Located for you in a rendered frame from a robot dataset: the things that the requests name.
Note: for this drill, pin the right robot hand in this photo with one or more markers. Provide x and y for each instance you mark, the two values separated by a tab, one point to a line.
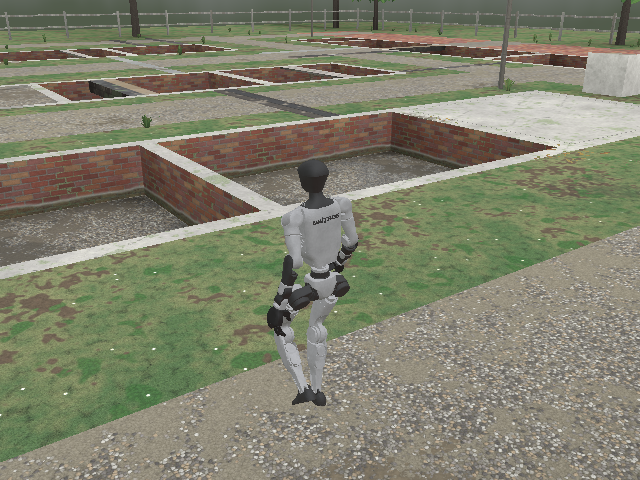
335	266

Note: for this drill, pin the robot right foot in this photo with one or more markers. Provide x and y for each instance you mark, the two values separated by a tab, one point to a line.
321	399

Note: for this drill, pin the left robot forearm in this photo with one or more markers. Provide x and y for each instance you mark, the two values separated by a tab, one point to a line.
286	285

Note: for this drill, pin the right robot forearm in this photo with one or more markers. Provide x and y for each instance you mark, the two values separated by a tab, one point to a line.
345	253

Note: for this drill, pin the left robot thigh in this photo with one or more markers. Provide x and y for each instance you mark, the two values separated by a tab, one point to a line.
299	299

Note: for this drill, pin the left robot upper arm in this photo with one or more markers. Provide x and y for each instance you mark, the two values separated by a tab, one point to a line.
290	223

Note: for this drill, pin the right robot upper arm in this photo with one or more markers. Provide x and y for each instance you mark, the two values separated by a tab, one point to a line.
350	237

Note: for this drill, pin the left robot hand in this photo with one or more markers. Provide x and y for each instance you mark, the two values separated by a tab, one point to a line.
275	319

